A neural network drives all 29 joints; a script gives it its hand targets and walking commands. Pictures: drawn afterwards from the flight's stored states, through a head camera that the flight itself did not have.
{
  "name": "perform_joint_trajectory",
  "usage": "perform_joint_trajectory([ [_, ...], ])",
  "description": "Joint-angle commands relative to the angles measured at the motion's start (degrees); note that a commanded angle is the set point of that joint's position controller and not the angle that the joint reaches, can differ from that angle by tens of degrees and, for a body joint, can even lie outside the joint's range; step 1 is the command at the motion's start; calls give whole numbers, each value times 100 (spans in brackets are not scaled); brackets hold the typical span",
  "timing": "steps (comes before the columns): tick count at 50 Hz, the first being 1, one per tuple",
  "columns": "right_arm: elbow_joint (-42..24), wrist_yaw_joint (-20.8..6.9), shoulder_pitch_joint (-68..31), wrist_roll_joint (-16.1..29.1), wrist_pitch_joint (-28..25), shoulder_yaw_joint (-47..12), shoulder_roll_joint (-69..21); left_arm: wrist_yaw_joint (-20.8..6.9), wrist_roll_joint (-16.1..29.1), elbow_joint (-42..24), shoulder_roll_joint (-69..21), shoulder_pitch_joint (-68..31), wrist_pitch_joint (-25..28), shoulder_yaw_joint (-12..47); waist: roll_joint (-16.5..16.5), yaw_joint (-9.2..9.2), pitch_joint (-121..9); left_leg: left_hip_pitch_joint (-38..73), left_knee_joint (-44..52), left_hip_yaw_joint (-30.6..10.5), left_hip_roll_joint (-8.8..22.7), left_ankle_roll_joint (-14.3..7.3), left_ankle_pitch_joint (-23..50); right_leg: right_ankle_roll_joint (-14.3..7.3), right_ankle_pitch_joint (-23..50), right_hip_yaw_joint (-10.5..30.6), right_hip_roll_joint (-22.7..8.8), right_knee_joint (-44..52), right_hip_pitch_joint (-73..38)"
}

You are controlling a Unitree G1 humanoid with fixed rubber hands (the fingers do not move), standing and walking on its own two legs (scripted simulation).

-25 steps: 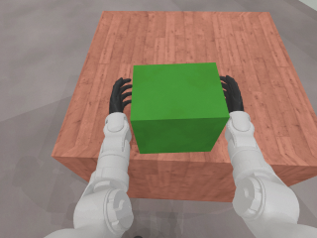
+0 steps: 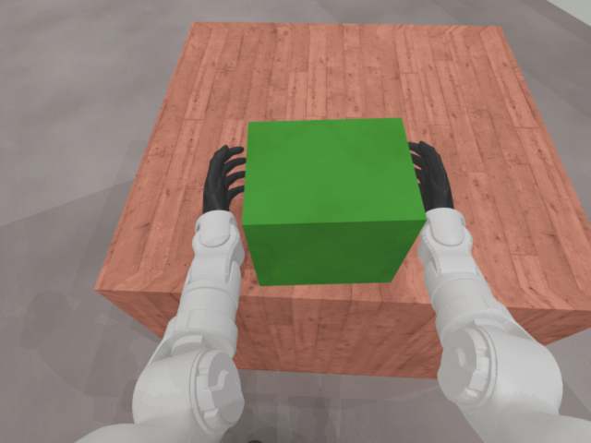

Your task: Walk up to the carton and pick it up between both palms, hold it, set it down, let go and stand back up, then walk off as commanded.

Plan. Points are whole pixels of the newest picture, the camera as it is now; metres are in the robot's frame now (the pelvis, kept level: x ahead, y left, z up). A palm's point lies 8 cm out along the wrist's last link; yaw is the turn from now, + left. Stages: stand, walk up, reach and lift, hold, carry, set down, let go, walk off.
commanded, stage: reach and lift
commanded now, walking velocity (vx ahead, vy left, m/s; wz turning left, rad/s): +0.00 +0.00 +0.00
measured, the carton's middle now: (325, 208) +0.43 +0.03 +0.02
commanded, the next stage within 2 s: none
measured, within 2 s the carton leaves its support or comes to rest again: leaves its support in 0.20 s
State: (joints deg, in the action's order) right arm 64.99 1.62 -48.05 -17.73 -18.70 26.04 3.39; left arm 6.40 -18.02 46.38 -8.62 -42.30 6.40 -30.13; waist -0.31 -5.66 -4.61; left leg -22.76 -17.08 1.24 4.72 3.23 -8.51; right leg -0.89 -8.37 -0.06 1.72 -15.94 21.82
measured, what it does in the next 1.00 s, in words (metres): stands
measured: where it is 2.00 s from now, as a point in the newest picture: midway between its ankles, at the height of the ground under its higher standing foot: outside the picture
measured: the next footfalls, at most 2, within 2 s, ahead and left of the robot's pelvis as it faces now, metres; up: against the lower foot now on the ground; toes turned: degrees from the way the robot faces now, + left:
none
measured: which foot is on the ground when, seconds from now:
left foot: down 0.00-1.00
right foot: down 0.00-1.00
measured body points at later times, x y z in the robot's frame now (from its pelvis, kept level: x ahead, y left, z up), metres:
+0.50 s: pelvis -0.02 +0.00 +0.00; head +0.06 +0.01 +0.44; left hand +0.40 +0.18 +0.06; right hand +0.44 -0.12 +0.06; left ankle -0.02 +0.15 -0.75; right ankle -0.03 -0.11 -0.75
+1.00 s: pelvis -0.01 +0.00 +0.00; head +0.05 +0.00 +0.44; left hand +0.40 +0.18 +0.05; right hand +0.44 -0.12 +0.06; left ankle -0.02 +0.15 -0.75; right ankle -0.03 -0.11 -0.75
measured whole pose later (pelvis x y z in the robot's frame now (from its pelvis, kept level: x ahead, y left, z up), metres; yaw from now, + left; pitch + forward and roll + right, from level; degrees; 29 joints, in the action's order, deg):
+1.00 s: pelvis -0.01 +0.00 +0.00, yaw +2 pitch +18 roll -2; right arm 78.3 7.7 -50.2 -1.4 -28.9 5.1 8.3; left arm 10.0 -4.2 62.1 -2.2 -43.2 19.5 -18.7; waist 1.3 -4.2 -12.3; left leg -30.7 -20.7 -1.2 5.2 3.6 -8.5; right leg -1.2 -7.2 -2.4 2.2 -16.1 27.3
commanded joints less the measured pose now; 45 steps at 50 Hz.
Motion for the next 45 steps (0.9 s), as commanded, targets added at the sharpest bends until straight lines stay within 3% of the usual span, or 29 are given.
perform_joint_trajectory([
  [1, -275, -701, -3357, -433, -616, -1679, -3115, -470, -192, 283, -2634, -2713, 363, 1706, -479, -45, -3529, 593, -252, 710, -290, -278, 2468, 265, 4212, -561, -75, -751, -2525],
  [6, -100, -621, -3643, -526, -1053, -1729, -3073, -445, -152, 299, -2694, -3051, 740, 1742, -478, -19, -3794, 448, -263, 699, -268, -243, 2503, 282, 4282, -643, -46, -759, -2581],
  [12, 303, -523, -3783, -724, -1562, -1570, -2798, -441, -280, 615, -2631, -3169, 1141, 1675, -392, -31, -3815, 378, -212, 730, -281, -220, 2247, 270, 3793, -733, -16, -587, -2322],
  [15, 570, -497, -3777, -789, -1706, -1498, -2658, -421, -305, 795, -2577, -3232, 1298, 1682, -391, 2, -3884, 348, -163, 712, -289, -212, 2002, 242, 3375, -768, -15, -487, -2165],
  [17, 701, -488, -3743, -812, -1778, -1469, -2623, -403, -331, 891, -2567, -3251, 1391, 1636, -359, -108, -3895, 387, -145, 742, -309, -216, 1992, 238, 3167, -751, 3, -444, -2065],
  [20, 876, -473, -3805, -818, -1835, -1473, -2570, -387, -285, 1060, -2490, -3340, 1488, 1634, -409, -129, -3952, 343, -115, 753, -315, -248, 1749, 233, 2750, -759, 30, -364, -1850],
  [24, 1040, -431, -3850, -759, -1837, -1499, -2510, -345, -214, 1167, -2469, -3437, 1544, 1707, -379, -202, -4018, 372, -127, 763, -316, -224, 1774, 182, 2545, -732, 52, -300, -1708],
  [25, 1102, -418, -3807, -751, -1845, -1523, -2490, -353, -196, 1265, -2443, -3401, 1549, 1721, -348, -146, -4054, 391, -165, 748, -324, -235, 1762, 181, 2575, -740, 50, -291, -1662],
  [30, 1142, -372, -3833, -501, -1848, -1828, -2577, -369, -48, 1397, -2480, -3359, 1599, 1830, -390, -213, -4177, 320, -246, 719, -337, -236, 1883, 201, 2862, -669, 61, -407, -1720],
  [31, 1206, -348, -3891, -455, -1862, -1896, -2536, -372, 32, 1412, -2479, -3447, 1624, 1907, -420, -116, -4242, 313, -283, 656, -325, -218, 1963, 187, 3010, -694, 79, -411, -1708],
  [38, 968, -263, -3985, 112, -1776, -2472, -2774, -392, 316, 1378, -2655, -3420, 1664, 2272, -340, -124, -4382, 418, -445, 499, -359, -172, 2250, 198, 3523, -629, 102, -547, -1794],
  [39, 934, -235, -3975, 170, -1764, -2548, -2768, -412, 354, 1381, -2665, -3459, 1664, 2373, -321, -22, -4407, 453, -484, 453, -368, -159, 2247, 217, 3610, -644, 92, -570, -1841],
  [45, 485, -150, -4059, 692, -1503, -3091, -3104, -423, 640, 1196, -2856, -3658, 1655, 2723, -320, 59, -4533, 543, -551, 272, -419, -175, 2243, 270, 3797, -585, 100, -640, -1866],
])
